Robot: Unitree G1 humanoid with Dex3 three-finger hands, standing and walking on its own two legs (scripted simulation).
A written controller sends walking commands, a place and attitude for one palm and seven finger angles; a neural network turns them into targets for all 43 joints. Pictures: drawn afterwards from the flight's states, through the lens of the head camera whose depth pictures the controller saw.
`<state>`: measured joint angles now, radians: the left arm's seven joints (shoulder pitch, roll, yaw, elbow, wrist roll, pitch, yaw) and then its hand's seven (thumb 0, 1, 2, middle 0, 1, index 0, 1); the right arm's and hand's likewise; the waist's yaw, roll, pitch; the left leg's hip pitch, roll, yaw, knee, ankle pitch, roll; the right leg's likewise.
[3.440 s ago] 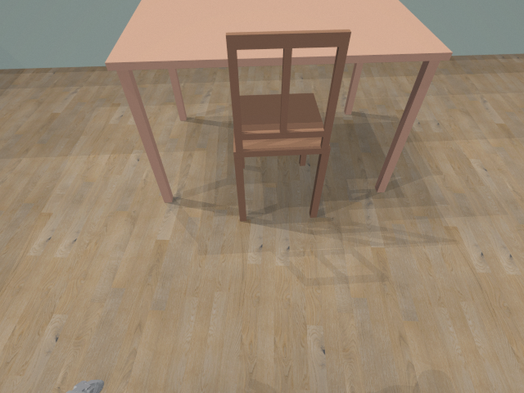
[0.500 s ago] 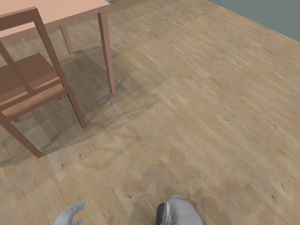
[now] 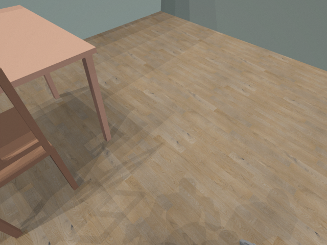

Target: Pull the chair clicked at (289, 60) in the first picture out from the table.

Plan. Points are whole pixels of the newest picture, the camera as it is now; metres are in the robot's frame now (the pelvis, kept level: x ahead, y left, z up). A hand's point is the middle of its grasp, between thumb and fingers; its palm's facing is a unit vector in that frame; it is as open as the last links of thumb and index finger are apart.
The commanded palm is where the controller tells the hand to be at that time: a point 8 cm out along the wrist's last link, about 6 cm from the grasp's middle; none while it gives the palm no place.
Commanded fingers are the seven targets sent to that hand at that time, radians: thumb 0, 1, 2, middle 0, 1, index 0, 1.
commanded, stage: walk to a spot facing it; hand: left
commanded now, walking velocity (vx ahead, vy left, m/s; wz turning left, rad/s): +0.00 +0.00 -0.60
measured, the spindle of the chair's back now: out of the picture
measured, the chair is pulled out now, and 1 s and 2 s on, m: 0.00 0.00 0.00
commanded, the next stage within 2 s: turn to face it in 0.28 s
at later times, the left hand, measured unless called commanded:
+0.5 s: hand (131, 198) +0.29 +0.13 -0.17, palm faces -0.29 -0.93 -0.23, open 7.4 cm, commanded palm none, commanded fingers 0.00 0.90 0.90 -0.20 -0.30 -0.20 -0.30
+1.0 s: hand (105, 212) +0.23 +0.20 -0.17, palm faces +0.02 -0.98 -0.20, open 7.4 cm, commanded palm none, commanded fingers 0.00 0.90 0.90 -0.20 -0.30 -0.20 -0.30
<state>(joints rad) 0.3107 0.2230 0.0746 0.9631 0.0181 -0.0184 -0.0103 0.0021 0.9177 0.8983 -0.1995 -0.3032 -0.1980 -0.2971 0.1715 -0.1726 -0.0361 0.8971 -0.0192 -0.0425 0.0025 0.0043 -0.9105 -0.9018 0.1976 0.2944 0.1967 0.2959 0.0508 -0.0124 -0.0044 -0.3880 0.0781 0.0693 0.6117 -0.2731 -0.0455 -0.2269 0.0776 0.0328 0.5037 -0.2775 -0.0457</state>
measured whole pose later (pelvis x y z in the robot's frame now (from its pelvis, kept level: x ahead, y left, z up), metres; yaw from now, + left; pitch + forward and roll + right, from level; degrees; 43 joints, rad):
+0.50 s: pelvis +0.12 -0.02 -0.02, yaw -16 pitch -1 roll +0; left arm 0.12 0.20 0.06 0.93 0.02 -0.01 -0.01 0.01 0.91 0.90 -0.20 -0.30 -0.19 -0.30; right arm 0.33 -0.23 -0.06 1.01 -0.01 0.01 -0.03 0.00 -0.92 -0.90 0.20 0.29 0.20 0.30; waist -0.05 0.02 0.10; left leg -0.23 0.18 0.21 0.87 -0.54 -0.05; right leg -0.40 -0.05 -0.13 0.68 -0.24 -0.03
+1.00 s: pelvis +0.14 +0.01 +0.01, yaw -2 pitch +1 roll -2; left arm 0.17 0.22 0.10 0.97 0.01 0.06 0.02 0.01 0.91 0.90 -0.20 -0.30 -0.19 -0.30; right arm 0.29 -0.15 -0.05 0.97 -0.02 0.00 -0.02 0.01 -0.92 -0.90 0.20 0.29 0.20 0.30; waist -0.03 -0.03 0.05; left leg -0.29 0.00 0.08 0.50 -0.22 0.07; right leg -0.50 -0.08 -0.04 1.10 -0.38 0.08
